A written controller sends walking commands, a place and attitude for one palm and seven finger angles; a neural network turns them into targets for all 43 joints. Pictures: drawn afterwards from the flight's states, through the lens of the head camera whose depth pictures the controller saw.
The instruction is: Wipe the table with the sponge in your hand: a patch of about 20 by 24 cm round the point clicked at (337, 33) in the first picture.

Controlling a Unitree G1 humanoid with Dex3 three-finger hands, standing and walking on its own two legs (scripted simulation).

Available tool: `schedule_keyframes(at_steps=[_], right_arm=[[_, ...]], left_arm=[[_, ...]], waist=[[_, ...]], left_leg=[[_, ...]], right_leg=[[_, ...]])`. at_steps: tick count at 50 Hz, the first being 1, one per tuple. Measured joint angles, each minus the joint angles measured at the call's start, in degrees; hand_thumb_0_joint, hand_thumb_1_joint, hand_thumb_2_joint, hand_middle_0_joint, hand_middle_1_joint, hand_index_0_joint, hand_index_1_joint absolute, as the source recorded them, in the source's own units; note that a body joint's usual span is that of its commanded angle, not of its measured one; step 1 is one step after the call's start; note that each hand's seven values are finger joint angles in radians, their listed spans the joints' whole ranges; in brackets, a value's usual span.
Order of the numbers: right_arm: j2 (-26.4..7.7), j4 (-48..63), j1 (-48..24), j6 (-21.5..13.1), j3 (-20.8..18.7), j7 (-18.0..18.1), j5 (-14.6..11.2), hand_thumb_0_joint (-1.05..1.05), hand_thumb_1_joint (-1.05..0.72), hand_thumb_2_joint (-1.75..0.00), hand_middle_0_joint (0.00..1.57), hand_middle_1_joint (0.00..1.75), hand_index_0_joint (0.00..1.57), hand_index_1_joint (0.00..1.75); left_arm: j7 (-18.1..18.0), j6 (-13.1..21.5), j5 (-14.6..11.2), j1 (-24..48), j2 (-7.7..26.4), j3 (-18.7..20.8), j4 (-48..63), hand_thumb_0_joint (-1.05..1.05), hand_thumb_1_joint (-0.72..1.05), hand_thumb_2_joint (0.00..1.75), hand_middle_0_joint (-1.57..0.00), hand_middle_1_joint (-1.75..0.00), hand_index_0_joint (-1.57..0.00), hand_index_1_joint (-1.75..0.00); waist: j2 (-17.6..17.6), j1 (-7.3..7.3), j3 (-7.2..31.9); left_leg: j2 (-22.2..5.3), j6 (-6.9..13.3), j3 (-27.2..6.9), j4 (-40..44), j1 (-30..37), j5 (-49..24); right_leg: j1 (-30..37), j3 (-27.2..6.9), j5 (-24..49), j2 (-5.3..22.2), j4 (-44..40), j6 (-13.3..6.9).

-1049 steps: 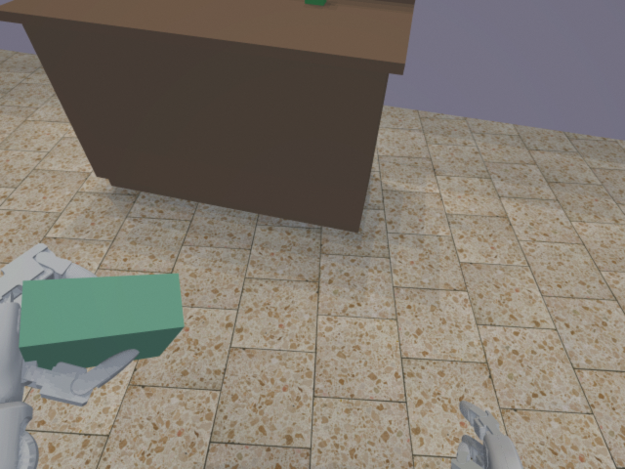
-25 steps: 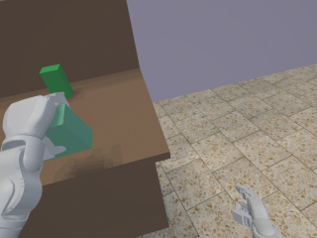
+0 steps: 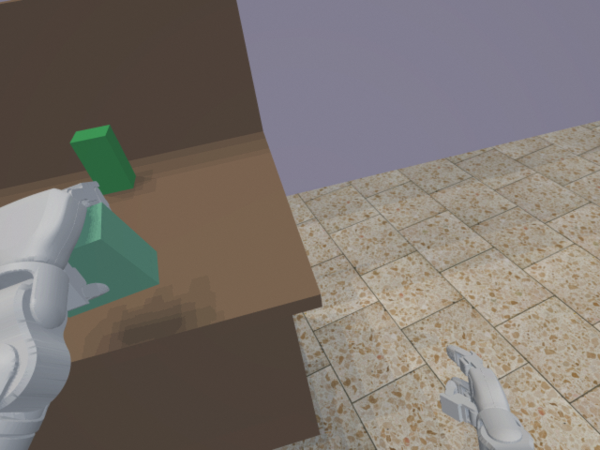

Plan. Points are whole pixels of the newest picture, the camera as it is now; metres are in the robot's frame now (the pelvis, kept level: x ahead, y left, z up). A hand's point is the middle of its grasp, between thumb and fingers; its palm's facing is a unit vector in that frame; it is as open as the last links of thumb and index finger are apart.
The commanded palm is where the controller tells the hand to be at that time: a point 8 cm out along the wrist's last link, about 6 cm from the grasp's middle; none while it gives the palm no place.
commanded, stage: move the sponge above the wiping area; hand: left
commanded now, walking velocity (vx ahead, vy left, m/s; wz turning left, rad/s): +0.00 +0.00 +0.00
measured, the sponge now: (94, 271) +0.24 +0.30 +0.17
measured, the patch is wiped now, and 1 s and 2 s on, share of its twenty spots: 0.00 0.00 0.00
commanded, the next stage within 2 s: none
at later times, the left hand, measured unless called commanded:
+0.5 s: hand (75, 265) +0.23 +0.31 +0.19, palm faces +0.21 -0.07 -0.98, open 9.6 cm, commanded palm +0.19 +0.30 +0.26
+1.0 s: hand (97, 258) +0.26 +0.32 +0.16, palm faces +0.06 -0.03 -1.00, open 9.6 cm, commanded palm +0.22 +0.32 +0.24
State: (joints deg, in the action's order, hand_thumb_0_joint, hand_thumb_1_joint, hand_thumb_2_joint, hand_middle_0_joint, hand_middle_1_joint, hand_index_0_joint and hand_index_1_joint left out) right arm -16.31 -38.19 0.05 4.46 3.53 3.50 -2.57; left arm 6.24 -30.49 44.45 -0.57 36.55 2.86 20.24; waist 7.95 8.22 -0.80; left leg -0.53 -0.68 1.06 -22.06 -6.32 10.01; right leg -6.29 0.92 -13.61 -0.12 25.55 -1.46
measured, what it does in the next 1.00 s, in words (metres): stands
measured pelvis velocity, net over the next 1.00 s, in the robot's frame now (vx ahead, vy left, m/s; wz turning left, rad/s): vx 0.00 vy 0.01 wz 0.01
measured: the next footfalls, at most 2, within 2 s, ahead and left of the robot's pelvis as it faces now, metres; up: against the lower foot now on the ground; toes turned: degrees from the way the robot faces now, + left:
none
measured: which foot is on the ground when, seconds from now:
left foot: down 0.00-1.00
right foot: down 0.00-1.00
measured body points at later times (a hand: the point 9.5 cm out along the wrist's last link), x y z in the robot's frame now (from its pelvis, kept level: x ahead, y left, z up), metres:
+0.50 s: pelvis -0.01 +0.02 +0.00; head -0.03 -0.04 +0.45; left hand +0.21 +0.31 +0.24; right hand +0.25 -0.17 -0.08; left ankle +0.03 +0.13 -0.74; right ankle +0.01 -0.10 -0.74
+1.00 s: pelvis +0.00 +0.01 +0.00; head -0.02 -0.05 +0.45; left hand +0.25 +0.31 +0.22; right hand +0.24 -0.20 -0.10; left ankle +0.03 +0.13 -0.74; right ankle +0.01 -0.10 -0.74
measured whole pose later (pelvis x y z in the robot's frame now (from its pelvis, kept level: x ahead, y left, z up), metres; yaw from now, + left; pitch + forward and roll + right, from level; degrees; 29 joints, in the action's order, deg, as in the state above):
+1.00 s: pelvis +0.00 +0.01 +0.00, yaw +1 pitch -4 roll +1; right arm -16.9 -39.4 2.3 4.8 3.7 3.9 -2.3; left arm 9.8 -27.4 48.9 5.4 35.0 -1.0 5.8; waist 7.5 6.4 -0.6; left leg 0.3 -0.1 0.5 -20.6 -7.3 9.0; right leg -7.0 1.4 -12.9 0.6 24.1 -0.9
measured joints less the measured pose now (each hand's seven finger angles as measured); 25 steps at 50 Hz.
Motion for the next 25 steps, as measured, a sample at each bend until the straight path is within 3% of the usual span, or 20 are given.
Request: schedule_keyframes(at_steps=[5, 11, 15, 21, 25], right_arm=[[0.0, 0.2, 0.0, -0.6, 0.3, 0.4, -0.1, 0.02, -0.91, -0.9, 0.2, 0.3, 0.2, 0.3], [0.7, 0.0, -0.4, -0.6, 0.6, 0.2, 0.6, 0.02, -0.91, -0.9, 0.2, 0.3, 0.2, 0.3], [1.3, -0.1, -0.8, 0.2, 0.8, -0.3, 0.6, 0.02, -0.91, -0.9, 0.2, 0.3, 0.2, 0.3], [1.2, 0.1, -0.5, 1.0, 1.0, -0.6, 0.1, 0.02, -0.91, -0.9, 0.2, 0.3, 0.2, 0.3], [0.7, 0.1, 0.0, 0.6, 1.0, -0.1, -0.1, 0.02, -0.91, -0.9, 0.2, 0.3, 0.2, 0.3]], left_arm=[[1.1, -0.8, 0.4, 1.0, -1.6, -1.6, -1.3, 0.01, -0.45, 1.02, -0.78, -1.37, -0.77, -1.37], [1.7, 0.6, 1.4, 0.0, -2.4, -4.4, 1.5, 0.0, -0.45, 1.02, -0.78, -1.37, -0.77, -1.37], [0.7, 1.2, 1.9, 0.0, -1.4, -3.8, 1.6, 0.01, -0.45, 1.02, -0.79, -1.37, -0.78, -1.37], [0.1, -0.7, 1.8, 1.1, -1.5, -2.0, -1.4, 0.01, -0.45, 1.02, -0.78, -1.37, -0.77, -1.37], [0.9, -1.5, 2.4, 1.9, -2.7, -3.6, -3.3, 0.01, -0.45, 1.02, -0.78, -1.37, -0.77, -1.37]], waist=[[-0.1, -0.05, -0.3], [-0.5, -0.01, -0.4], [-0.6, 0.04, -0.1], [-0.4, -0.05, 0.1], [-0.3, 0.04, -0.2]], left_leg=[[0.5, 0.4, -0.3, 0.3, -0.2, -0.4], [0.9, 0.8, 0.1, 0.6, 0.0, -0.4], [0.9, 0.9, 0.5, 0.6, 0.4, -0.4], [1.1, 1.1, 0.3, 1.2, 0.3, -1.0], [1.3, 1.2, -0.1, 1.3, 0.0, -1.5]], right_leg=[[0.0, 0.3, 0.3, 0.5, -0.4, 0.4], [0.1, -0.1, 0.4, 0.9, -0.6, 0.7], [0.3, -0.5, 0.6, 0.9, -0.7, 0.8], [0.4, -0.4, 1.1, 1.1, -1.4, 1.0], [0.4, 0.1, 1.5, 1.3, -1.6, 1.2]])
